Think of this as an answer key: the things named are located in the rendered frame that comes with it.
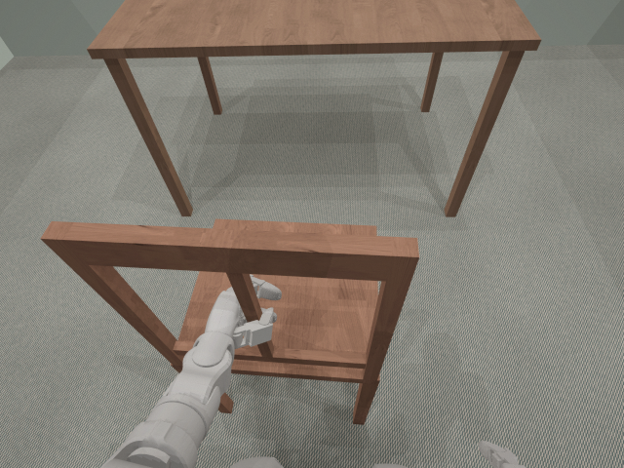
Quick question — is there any left robot forearm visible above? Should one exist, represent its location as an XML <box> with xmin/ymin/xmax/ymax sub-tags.
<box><xmin>100</xmin><ymin>331</ymin><xmax>235</xmax><ymax>468</ymax></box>

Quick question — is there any left robot hand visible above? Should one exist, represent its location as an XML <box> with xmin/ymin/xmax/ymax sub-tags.
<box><xmin>205</xmin><ymin>274</ymin><xmax>282</xmax><ymax>349</ymax></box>

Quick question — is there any table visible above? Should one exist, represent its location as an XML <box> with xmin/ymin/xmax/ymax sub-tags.
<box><xmin>87</xmin><ymin>0</ymin><xmax>541</xmax><ymax>217</ymax></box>

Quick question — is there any chair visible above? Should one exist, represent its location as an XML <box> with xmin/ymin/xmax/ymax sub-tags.
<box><xmin>40</xmin><ymin>219</ymin><xmax>419</xmax><ymax>425</ymax></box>

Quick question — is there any right robot hand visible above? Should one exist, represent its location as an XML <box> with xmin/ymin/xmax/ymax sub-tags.
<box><xmin>479</xmin><ymin>441</ymin><xmax>526</xmax><ymax>468</ymax></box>

